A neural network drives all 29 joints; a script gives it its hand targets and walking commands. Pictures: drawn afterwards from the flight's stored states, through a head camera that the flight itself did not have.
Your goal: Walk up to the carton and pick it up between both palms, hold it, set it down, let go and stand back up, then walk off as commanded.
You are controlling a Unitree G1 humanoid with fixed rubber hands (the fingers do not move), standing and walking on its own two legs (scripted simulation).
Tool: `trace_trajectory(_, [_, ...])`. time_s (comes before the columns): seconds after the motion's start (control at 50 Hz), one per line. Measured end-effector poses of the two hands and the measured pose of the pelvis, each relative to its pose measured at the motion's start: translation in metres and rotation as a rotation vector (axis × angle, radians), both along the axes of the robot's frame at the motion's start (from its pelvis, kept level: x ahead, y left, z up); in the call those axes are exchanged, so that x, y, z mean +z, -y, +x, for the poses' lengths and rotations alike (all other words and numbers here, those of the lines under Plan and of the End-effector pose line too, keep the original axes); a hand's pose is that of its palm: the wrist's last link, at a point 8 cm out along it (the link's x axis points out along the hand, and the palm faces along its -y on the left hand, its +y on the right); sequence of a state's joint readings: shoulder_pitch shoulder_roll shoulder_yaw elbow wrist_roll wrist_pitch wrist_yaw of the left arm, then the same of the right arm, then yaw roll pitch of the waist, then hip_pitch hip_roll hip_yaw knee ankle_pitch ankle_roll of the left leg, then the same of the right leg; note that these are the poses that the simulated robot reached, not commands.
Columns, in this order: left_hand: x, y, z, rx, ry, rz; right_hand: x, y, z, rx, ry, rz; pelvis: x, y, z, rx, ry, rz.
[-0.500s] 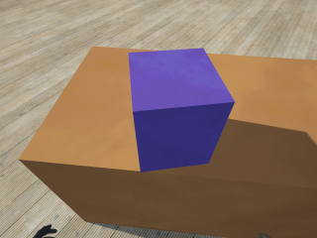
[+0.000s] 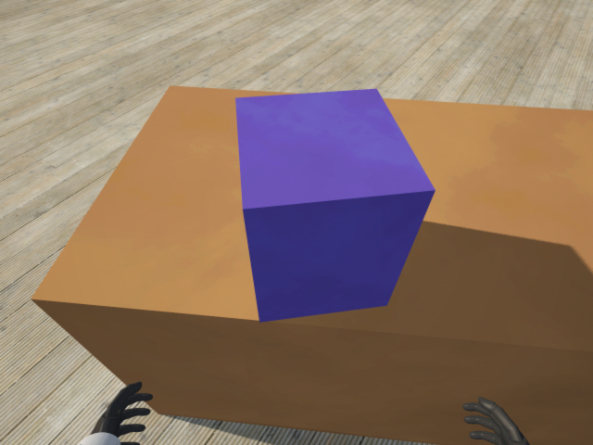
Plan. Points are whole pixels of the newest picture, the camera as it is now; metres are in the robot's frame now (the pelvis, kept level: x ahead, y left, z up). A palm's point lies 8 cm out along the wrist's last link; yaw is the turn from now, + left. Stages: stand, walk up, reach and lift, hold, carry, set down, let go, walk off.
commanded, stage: reach and lift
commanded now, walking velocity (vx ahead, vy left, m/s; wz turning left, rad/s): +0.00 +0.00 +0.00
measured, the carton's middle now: (316, 208) +0.43 -0.02 +0.09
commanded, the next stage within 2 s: none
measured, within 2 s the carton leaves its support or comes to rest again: neither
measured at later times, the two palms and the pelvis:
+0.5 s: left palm out of the picture +0.15 +0.23 -0.03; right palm out of the picture +0.14 -0.28 -0.04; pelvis -0.02 -0.01 +0.01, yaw +0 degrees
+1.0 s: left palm (120, 391) +0.20 +0.21 +0.03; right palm (517, 409) +0.18 -0.24 +0.03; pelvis -0.01 +0.01 +0.02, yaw +0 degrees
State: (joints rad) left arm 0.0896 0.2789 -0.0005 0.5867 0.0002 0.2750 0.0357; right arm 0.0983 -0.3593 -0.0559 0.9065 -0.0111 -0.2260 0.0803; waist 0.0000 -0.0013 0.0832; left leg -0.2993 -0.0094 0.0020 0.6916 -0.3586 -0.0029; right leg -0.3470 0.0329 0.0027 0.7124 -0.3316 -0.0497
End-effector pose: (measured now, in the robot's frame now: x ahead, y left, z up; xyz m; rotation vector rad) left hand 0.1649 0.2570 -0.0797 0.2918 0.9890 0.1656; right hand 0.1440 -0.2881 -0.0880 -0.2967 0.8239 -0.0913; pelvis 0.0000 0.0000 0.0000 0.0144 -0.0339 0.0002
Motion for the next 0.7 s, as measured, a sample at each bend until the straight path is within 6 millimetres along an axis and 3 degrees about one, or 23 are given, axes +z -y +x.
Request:
trace_trajectory(0.14, [0.011, 0.017, 0.01, -0.008, 0.062, -0.022, 0.015, 0.0, 0.016, 0.033, 0.083, 0.006, 0.003, 0.004, 0.001, 0.0, 0.006, 0.005])
trace_trajectory(0.46, [0.041, 0.022, -0.012, -0.01, 0.223, 0.011, 0.047, -0.006, -0.009, 0.086, 0.176, 0.018, 0.012, 0.008, -0.014, -0.001, 0.03, 0.01])
trace_trajectory(0.7, [0.074, 0.03, 0.001, 0.003, 0.394, -0.043, 0.089, -0.024, 0.006, 0.09, 0.32, 0.055, 0.013, 0.002, -0.025, 0.0, 0.047, 0.004])
